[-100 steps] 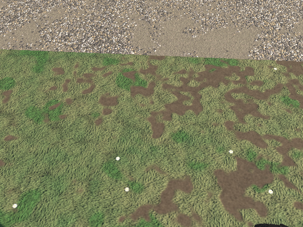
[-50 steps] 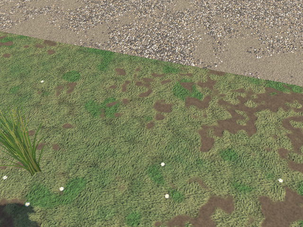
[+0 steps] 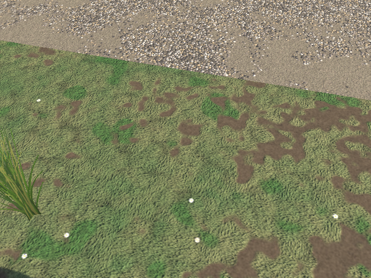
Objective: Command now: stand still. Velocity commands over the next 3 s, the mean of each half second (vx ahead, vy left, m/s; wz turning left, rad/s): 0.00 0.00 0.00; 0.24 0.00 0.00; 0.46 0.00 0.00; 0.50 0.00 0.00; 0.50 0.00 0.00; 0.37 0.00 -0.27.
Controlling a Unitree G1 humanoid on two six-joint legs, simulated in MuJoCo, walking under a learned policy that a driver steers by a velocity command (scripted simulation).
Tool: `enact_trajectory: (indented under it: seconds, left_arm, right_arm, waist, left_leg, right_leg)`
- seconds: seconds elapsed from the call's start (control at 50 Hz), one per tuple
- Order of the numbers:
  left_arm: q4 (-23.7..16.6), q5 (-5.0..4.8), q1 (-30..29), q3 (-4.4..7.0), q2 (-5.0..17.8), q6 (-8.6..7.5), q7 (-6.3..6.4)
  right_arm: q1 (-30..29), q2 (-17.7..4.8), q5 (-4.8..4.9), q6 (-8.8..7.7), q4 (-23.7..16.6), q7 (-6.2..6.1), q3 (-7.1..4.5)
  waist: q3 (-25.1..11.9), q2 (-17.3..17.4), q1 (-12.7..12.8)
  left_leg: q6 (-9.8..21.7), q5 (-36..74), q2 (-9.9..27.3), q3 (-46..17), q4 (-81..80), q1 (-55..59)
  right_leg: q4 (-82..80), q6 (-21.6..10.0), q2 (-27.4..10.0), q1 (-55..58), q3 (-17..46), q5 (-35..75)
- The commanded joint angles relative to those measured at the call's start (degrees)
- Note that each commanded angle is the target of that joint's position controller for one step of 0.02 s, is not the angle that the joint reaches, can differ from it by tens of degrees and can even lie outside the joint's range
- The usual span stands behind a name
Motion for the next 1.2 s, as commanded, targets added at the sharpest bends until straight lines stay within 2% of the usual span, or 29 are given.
enact_trajectory:
  seconds: [0.02,0.56,0.58,0.62,0.64,0.66,0.68,0.7,0.72,0.74,0.76,0.78,0.8,0.82,0.84,0.86,0.88,0.9,0.92,0.94,0.96,0.98,1.0,1.04,1.08,1.1,1.12,1.14,1.2]
  left_arm:
    - [-0.3,-0.01,4.9,0.70,5.2,-0.13,0.16]
    - [-0.2,-0.16,7.7,0.14,4.5,0.03,0.18]
    - [0.2,-0.17,8.4,0.07,4.1,0.08,0.26]
    - [0.0,-0.67,8.2,0.17,4.0,0.18,0.60]
    - [-0.5,-0.71,7.8,0.17,3.7,0.05,0.61]
    - [-2.0,-0.82,5.6,0.03,3.4,-0.57,0.29]
    - [-3.1,-0.71,4.1,-0.28,2.3,-1.42,-0.24]
    - [-4.2,-0.65,2.6,-0.49,2.0,-2.42,-0.96]
    - [-5.1,-0.99,1.8,-0.49,2.2,-3.24,-1.79]
    - [-6.0,-1.48,2.0,-0.42,2.6,-3.86,-2.39]
    - [-6.1,-1.80,3.8,-0.29,3.1,-4.43,-2.77]
    - [-4.7,-1.80,8.2,-0.07,3.0,-4.90,-2.93]
    - [-2.0,-1.65,14.2,0.61,3.3,-5.21,-3.20]
    - [-0.2,-1.16,17.9,1.27,4.1,-4.97,-3.18]
    - [0.0,-1.16,24.1,2.39,8.3,-4.96,-2.52]
    - [-0.4,-1.14,29.8,2.99,13.5,-5.80,-3.33]
    - [-1.0,-0.30,24.4,1.86,11.0,-6.67,-3.58]
    - [-3.2,-0.73,16.8,0.88,8.5,-7.23,-3.76]
    - [-4.4,-0.55,12.2,0.36,7.6,-7.41,-4.17]
    - [-5.0,-0.44,10.4,0.06,7.1,-7.26,-4.56]
    - [-4.8,-0.11,11.0,-0.47,5.2,-6.79,-4.69]
    - [-4.4,0.29,13.0,-0.82,4.2,-6.32,-4.54]
    - [-3.8,0.27,15.3,-0.96,4.2,-5.98,-4.08]
    - [-3.5,0.37,17.2,-0.84,5.9,-5.87,-3.26]
    - [-5.0,0.63,15.0,-0.96,7.0,-5.71,-2.56]
    - [-5.3,0.51,15.1,-1.17,6.9,-5.83,-2.36]
    - [-5.3,0.30,15.7,-0.90,7.9,-5.72,-1.85]
    - [-5.4,0.07,16.6,-0.61,9.0,-5.67,-1.62]
    - [-5.4,-0.53,17.1,-0.03,9.5,-5.19,-1.68]
  right_arm:
    - [4.2,-4.5,0.02,-0.26,-0.5,-0.11,-0.54]
    - [7.5,-4.0,0.17,-0.36,0.3,-0.07,-0.05]
    - [8.4,-3.6,0.19,-0.28,0.7,-0.20,0.00]
    - [8.4,-5.6,1.08,-0.05,0.5,-0.62,-0.80]
    - [8.7,-7.1,1.39,-0.09,0.1,-0.78,-1.30]
    - [10.4,-8.2,1.72,-0.32,0.0,-0.98,-1.71]
    - [12.1,-10.2,1.92,-0.72,-0.1,-0.94,-2.43]
    - [12.9,-11.7,1.90,-1.13,-0.3,-0.97,-3.12]
    - [11.8,-11.8,1.31,-1.62,-0.8,-0.95,-3.27]
    - [9.3,-11.5,1.25,-2.08,-1.8,-0.83,-3.29]
    - [6.3,-10.8,1.80,-2.28,-3.0,-0.64,-3.18]
    - [2.4,-10.5,2.56,-2.12,-4.2,-0.41,-3.04]
    - [1.1,-9.8,2.68,-1.85,-4.8,-0.16,-2.69]
    - [0.6,-9.3,2.36,-1.85,-5.2,0.16,-2.37]
    - [0.0,-5.7,1.31,-2.57,-5.8,0.89,-1.04]
    - [1.3,-1.8,1.57,-3.90,-7.4,1.06,-0.34]
    - [1.0,-3.0,2.51,-5.03,-8.3,1.37,-0.51]
    - [-1.5,-4.5,2.91,-6.10,-9.7,1.87,-0.58]
    - [-1.0,-5.3,2.33,-6.82,-9.2,2.13,-0.72]
    - [-0.6,-6.8,1.49,-7.13,-8.6,2.32,-1.30]
    - [-0.9,-8.5,1.17,-7.00,-8.2,2.73,-1.98]
    - [-1.1,-8.3,1.22,-6.63,-7.9,3.18,-2.18]
    - [-1.8,-7.3,1.07,-5.90,-7.9,3.32,-2.21]
    - [-6.2,-5.6,0.79,-4.90,-9.8,3.46,-1.79]
    - [-13.1,-5.1,0.79,-5.05,-12.7,3.21,-1.29]
    - [-16.3,-4.8,1.08,-5.22,-13.8,3.30,-0.93]
    - [-19.1,-4.7,1.22,-5.35,-14.6,3.49,-0.65]
    - [-20.7,-4.9,1.27,-5.49,-15.2,3.74,-0.52]
    - [-24.7,-6.7,1.65,-5.85,-16.9,4.76,-0.58]
  waist:
    - [2.8,0.2,-0.1]
    - [3.5,0.2,-0.2]
    - [2.1,0.3,-0.3]
    - [2.6,2.6,-0.7]
    - [4.8,4.8,-1.1]
    - [7.2,7.3,-2.2]
    - [8.5,10.6,-3.2]
    - [9.8,12.3,-4.0]
    - [10.7,11.5,-3.3]
    - [10.7,11.0,-1.9]
    - [10.0,9.8,0.0]
    - [8.9,8.0,3.0]
    - [6.8,4.9,5.5]
    - [6.3,0.9,6.5]
    - [3.4,-10.8,8.4]
    - [1.1,-20.6,8.1]
    - [6.0,-13.5,4.5]
    - [10.5,-7.5,2.1]
    - [9.1,-4.7,0.3]
    - [7.9,-4.1,-0.5]
    - [6.8,-4.6,-0.3]
    - [5.9,-5.3,0.3]
    - [5.9,-4.9,0.7]
    - [6.8,-3.5,1.2]
    - [8.6,-3.2,1.9]
    - [8.8,-3.5,2.4]
    - [8.8,-4.2,3.3]
    - [8.8,-4.4,3.5]
    - [9.2,-4.0,3.1]
  left_leg:
    - [1.7,4.8,2.0,-1.5,-4.8,-2.0]
    - [1.3,5.7,2.1,-1.0,-4.5,-2.2]
    - [1.4,0.5,1.6,-0.5,-4.7,-1.5]
    - [3.4,-16.6,1.7,-1.5,-4.6,-3.1]
    - [5.3,-25.7,4.0,-5.0,-6.1,-4.7]
    - [7.5,-32.3,7.9,-10.4,-8.6,-5.0]
    - [10.3,-35.9,13.1,-17.5,-11.6,-4.3]
    - [13.1,-35.7,17.9,-23.7,-13.9,-6.1]
    - [14.4,-33.2,20.2,-26.2,-14.6,-6.8]
    - [13.9,-30.6,20.7,-25.7,-14.1,-6.9]
    - [12.2,-27.5,19.3,-22.6,-12.9,-7.7]
    - [9.8,-24.1,15.7,-16.7,-10.8,-11.7]
    - [8.3,-21.9,12.5,-12.6,-7.0,-17.5]
    - [6.8,-18.4,8.3,-7.5,1.1,-20.6]
    - [3.9,-12.9,2.7,0.4,21.5,-25.9]
    - [4.1,-18.4,-1.8,-0.1,36.9,-36.3]
    - [5.4,-16.2,1.9,-5.6,48.8,-39.8]
    - [6.4,-9.7,4.6,-7.0,53.2,-43.5]
    - [6.8,-4.0,6.3,-6.8,53.4,-43.5]
    - [6.6,0.0,7.7,-5.7,50.6,-42.5]
    - [6.2,2.6,8.5,-4.1,48.1,-40.6]
    - [5.5,4.3,8.6,-2.3,47.0,-39.4]
    - [4.4,5.2,8.5,-0.9,46.5,-39.4]
    - [2.5,7.6,9.1,0.3,43.5,-41.5]
    - [1.5,10.8,8.8,1.4,33.5,-40.1]
    - [1.4,13.2,8.1,2.3,28.0,-38.1]
    - [1.2,15.2,7.2,3.4,24.1,-36.5]
    - [1.3,16.0,6.6,3.7,20.9,-35.1]
    - [2.9,15.9,5.9,2.6,13.0,-33.3]
  right_leg:
    - [-3.8,-1.7,0.5,-1.3,-1.3,5.2]
    - [-3.6,-1.8,0.8,-1.4,-1.3,5.7]
    - [-3.2,-1.9,1.5,-0.9,-2.2,1.9]
    - [1.5,-2.6,4.6,-2.8,-5.4,-11.3]
    - [4.9,-3.0,5.3,-6.7,-6.4,-16.1]
    - [9.3,-3.1,5.3,-11.4,-6.9,-17.2]
    - [15.2,-3.3,4.5,-15.5,-7.2,-15.1]
    - [21.3,-3.8,2.0,-17.2,-5.2,-13.5]
    - [26.1,-4.6,0.1,-19.3,-3.3,-15.2]
    - [26.5,-5.4,-1.7,-20.0,-1.5,-17.6]
    - [21.7,-6.2,-2.4,-16.9,-1.1,-18.2]
    - [12.1,-6.9,-1.3,-7.7,-3.2,-14.3]
    - [5.1,-6.4,2.4,4.9,-6.8,-4.5]
    - [1.8,-5.3,3.8,10.8,-6.4,-3.1]
    - [-6.7,-7.6,-7.3,16.6,10.3,-13.0]
    - [-17.2,-15.2,-18.9,20.1,37.0,-27.4]
    - [-20.7,-18.1,-22.8,12.9,45.0,-35.6]
    - [-19.6,-16.9,-21.2,9.8,38.0,-30.6]
    - [-18.7,-14.8,-17.6,10.2,28.8,-21.3]
    - [-18.1,-12.5,-14.2,10.8,20.8,-12.4]
    - [-17.8,-10.4,-11.1,11.2,14.0,-5.1]
    - [-17.6,-9.7,-9.2,11.4,9.6,0.6]
    - [-17.5,-10.0,-8.1,11.6,6.9,5.6]
    - [-18.7,-11.4,-8.3,10.5,4.7,10.1]
    - [-20.6,-11.5,-7.5,6.8,2.5,12.2]
    - [-21.2,-11.4,-6.9,6.1,1.3,12.1]
    - [-21.9,-11.5,-6.8,6.0,0.4,12.7]
    - [-22.2,-11.7,-7.4,7.0,0.1,12.9]
    - [-20.9,-11.8,-9.7,13.0,-1.1,15.3]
